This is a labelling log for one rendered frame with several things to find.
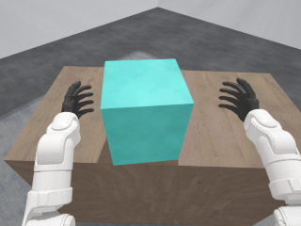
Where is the robot left forearm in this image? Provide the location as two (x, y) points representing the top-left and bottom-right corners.
(22, 112), (81, 226)

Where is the robot right upper arm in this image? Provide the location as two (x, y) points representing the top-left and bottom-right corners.
(274, 205), (301, 226)

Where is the pedestal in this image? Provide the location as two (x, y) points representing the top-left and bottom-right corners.
(4, 66), (301, 226)

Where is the robot left upper arm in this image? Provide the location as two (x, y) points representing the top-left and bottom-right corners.
(25, 213), (75, 226)

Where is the right robot hand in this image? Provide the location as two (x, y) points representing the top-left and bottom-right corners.
(218, 77), (260, 121)

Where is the robot right forearm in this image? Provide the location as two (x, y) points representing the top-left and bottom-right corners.
(244, 109), (301, 204)

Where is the carton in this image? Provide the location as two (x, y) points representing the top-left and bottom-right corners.
(101, 58), (194, 166)

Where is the left robot hand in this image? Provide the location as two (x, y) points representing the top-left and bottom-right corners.
(60, 81), (94, 120)

